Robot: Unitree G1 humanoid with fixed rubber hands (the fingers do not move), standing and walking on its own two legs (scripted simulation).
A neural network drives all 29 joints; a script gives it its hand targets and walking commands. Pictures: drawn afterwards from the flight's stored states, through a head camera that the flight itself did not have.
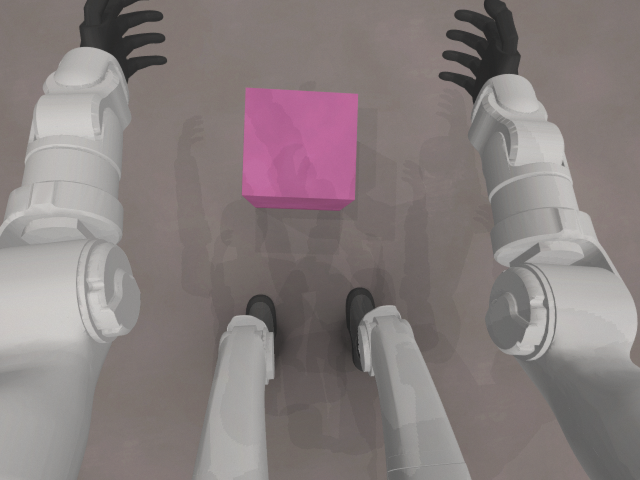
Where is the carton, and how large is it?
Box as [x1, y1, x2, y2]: [242, 88, 357, 210]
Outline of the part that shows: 246,88 242,195 255,207 339,210 354,199 357,94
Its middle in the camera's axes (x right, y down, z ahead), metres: -0.04 -0.17 +0.84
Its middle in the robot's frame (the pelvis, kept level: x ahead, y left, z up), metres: +0.54 +0.00 -0.53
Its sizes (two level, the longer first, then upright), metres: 0.210 0.200 0.250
